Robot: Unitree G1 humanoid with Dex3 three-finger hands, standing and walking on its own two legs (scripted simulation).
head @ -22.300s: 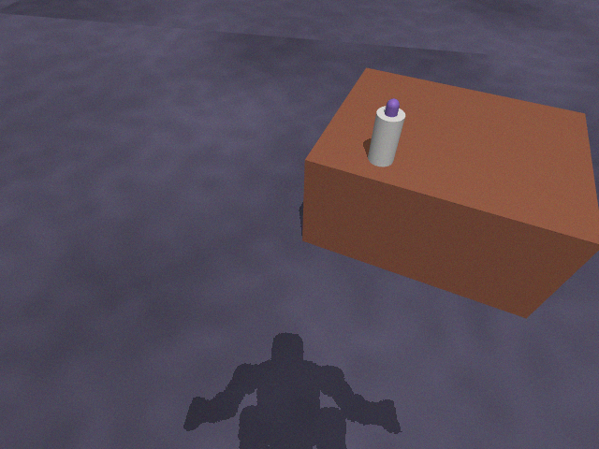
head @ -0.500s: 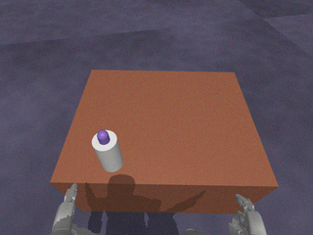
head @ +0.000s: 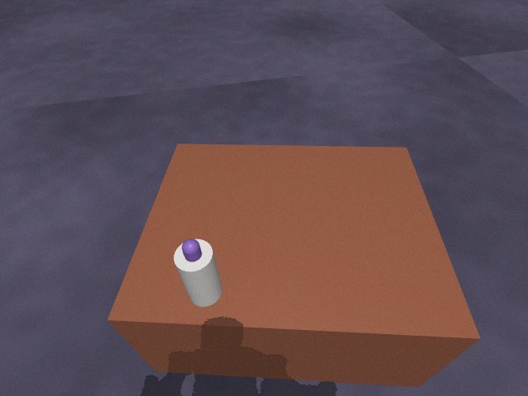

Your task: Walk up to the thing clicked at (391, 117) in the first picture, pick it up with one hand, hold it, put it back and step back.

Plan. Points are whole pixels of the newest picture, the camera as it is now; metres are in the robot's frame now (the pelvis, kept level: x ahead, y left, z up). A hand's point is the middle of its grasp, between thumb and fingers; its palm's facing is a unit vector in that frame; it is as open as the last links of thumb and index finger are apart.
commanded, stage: home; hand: left
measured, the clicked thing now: (198, 269) +0.44 +0.19 -0.21
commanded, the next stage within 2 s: stand in 1.16 s
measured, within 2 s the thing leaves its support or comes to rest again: neither
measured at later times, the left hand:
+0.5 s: hand out of the picture +0.05 +0.25 -0.14, palm faces -0.01 -0.92 -0.39, open 17.2 cm
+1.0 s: hand out of the picture +0.07 +0.25 -0.14, palm faces +0.00 -0.93 -0.38, open 17.3 cm
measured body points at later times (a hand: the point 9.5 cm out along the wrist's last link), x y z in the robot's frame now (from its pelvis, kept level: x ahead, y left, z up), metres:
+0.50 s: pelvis +0.00 -0.01 +0.01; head -0.01 -0.03 +0.46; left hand +0.05 +0.29 -0.12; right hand +0.06 -0.30 -0.14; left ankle -0.01 +0.14 -0.74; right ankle +0.04 -0.12 -0.74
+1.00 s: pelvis +0.01 -0.01 +0.01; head +0.01 -0.03 +0.46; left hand +0.07 +0.30 -0.11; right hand +0.08 -0.30 -0.14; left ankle -0.01 +0.14 -0.74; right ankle +0.04 -0.12 -0.74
